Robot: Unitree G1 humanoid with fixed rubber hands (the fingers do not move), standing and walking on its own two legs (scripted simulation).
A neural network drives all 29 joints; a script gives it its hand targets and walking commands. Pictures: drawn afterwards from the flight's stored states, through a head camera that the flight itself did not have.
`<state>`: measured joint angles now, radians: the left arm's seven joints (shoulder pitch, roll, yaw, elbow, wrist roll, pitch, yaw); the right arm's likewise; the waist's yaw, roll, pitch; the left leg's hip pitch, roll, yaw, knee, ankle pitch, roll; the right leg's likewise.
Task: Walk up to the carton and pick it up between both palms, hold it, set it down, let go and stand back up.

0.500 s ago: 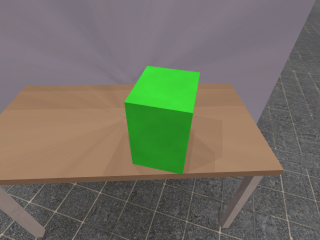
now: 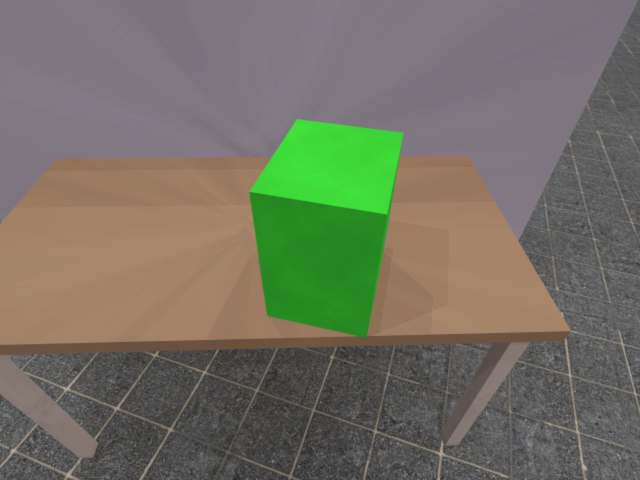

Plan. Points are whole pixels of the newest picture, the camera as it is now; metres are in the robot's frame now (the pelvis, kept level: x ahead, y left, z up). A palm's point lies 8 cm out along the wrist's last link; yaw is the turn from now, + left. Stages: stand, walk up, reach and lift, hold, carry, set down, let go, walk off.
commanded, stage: stand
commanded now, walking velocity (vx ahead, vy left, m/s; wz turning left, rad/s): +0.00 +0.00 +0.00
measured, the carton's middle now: (331, 229) +0.54 -0.01 +0.02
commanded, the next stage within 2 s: none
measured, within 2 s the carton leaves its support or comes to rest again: neither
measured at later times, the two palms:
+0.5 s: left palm out of the picture +0.03 +0.23 -0.13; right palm out of the picture +0.02 -0.24 -0.14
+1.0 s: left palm out of the picture +0.03 +0.22 -0.13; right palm out of the picture +0.04 -0.24 -0.14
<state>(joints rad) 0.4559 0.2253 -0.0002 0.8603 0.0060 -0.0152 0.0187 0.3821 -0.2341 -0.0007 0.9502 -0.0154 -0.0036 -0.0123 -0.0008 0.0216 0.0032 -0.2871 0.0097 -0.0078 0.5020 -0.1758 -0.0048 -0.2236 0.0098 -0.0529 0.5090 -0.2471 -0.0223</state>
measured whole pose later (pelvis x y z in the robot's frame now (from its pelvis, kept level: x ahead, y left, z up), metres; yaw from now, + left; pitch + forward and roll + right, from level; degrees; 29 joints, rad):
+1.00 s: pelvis +0.03 -0.01 +0.01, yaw +0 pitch -2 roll +0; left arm 0.37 0.18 -0.02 0.97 0.00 -0.02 0.04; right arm 0.32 -0.19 0.03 1.04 -0.01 -0.01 -0.04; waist 0.00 0.02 0.01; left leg -0.21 0.02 -0.01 0.45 -0.20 -0.02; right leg -0.14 0.02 -0.05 0.44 -0.26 -0.03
